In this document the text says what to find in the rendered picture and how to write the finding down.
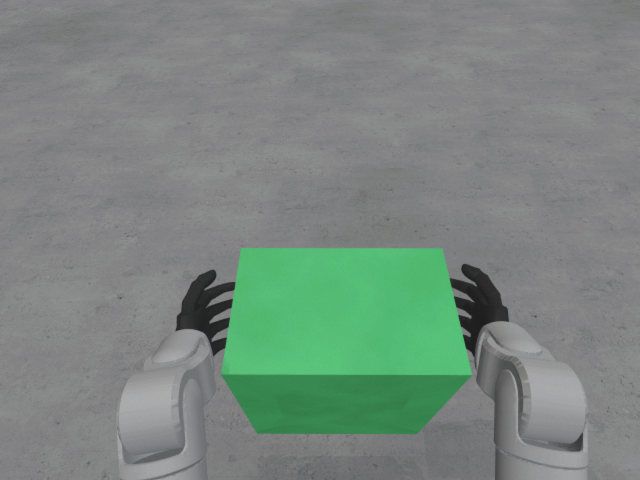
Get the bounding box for robot left forearm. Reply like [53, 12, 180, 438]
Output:
[116, 329, 217, 480]

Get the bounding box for left robot hand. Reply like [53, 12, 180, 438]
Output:
[176, 270, 236, 356]

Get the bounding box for carton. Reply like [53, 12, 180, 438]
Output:
[221, 248, 472, 434]

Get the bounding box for right robot hand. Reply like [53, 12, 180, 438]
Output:
[450, 264, 509, 356]

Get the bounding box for robot right forearm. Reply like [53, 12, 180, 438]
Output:
[474, 321, 588, 480]

